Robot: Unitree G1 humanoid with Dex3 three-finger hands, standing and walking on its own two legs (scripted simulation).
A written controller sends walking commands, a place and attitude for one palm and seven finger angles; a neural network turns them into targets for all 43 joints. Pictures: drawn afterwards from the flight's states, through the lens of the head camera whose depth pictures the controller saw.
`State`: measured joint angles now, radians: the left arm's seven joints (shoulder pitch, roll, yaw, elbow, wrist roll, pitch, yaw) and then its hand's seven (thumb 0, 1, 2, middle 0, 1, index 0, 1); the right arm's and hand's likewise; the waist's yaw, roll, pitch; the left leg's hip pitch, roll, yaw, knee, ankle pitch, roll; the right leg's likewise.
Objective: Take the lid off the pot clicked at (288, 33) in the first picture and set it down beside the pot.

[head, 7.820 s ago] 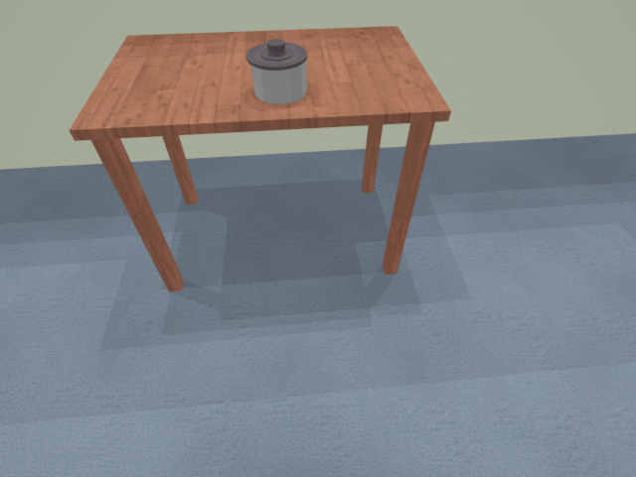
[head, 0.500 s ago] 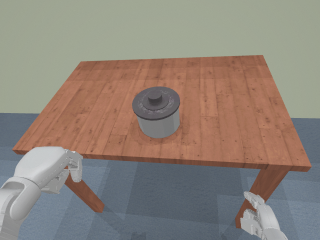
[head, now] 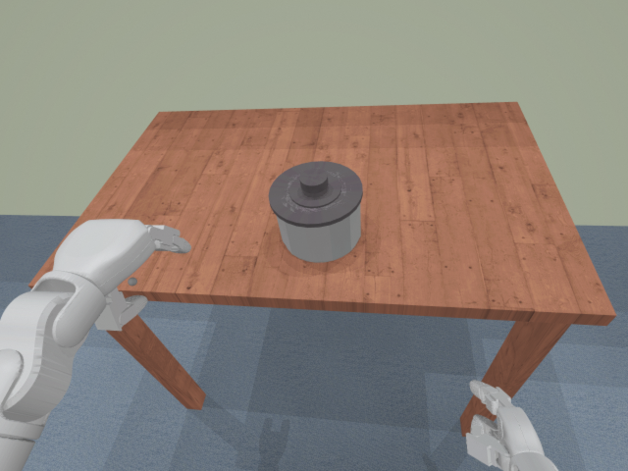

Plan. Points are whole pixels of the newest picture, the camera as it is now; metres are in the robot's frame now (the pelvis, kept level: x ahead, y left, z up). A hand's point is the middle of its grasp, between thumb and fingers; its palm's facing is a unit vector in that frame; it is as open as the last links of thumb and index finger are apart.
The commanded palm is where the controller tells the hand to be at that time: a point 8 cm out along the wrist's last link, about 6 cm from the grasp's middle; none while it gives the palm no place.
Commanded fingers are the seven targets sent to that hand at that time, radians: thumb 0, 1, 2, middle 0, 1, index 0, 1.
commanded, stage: reach forward and open the fingers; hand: left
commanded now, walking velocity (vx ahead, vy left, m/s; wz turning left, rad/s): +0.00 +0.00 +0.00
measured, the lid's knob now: (313, 180) +0.53 +0.06 +0.08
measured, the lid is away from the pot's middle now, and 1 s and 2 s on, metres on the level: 0.00 0.00 0.00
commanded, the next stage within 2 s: move the open hand above the knob in 0.12 s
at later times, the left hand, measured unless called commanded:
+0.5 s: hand (165, 240) +0.33 +0.21 +0.15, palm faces -0.15 -0.02 -0.99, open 10.0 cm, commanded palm +0.31 +0.21 +0.22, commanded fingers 0.00 -0.30 1.47 -0.85 -0.08 -0.85 -0.08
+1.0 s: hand (227, 208) +0.39 +0.15 +0.15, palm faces -0.17 -0.02 -0.98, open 10.0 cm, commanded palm +0.37 +0.15 +0.22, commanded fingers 0.00 -0.30 1.47 -0.85 -0.08 -0.85 -0.08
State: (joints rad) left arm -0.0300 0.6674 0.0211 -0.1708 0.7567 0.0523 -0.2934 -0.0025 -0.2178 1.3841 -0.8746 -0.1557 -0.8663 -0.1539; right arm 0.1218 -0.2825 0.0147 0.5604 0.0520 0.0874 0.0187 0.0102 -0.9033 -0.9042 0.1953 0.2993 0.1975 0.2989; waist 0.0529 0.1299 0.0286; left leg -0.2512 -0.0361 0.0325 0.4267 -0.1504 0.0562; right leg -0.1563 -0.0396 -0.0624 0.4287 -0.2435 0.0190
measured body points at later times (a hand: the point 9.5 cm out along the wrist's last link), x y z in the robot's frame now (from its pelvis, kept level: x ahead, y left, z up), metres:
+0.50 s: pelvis +0.00 +0.00 +0.00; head +0.01 -0.05 +0.45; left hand +0.33 +0.21 +0.21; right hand +0.21 -0.22 -0.10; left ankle +0.05 +0.08 -0.74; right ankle -0.01 -0.13 -0.74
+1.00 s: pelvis +0.01 -0.02 +0.00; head +0.02 -0.08 +0.44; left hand +0.39 +0.15 +0.21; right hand +0.20 -0.25 -0.11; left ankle +0.05 +0.08 -0.74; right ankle -0.01 -0.13 -0.74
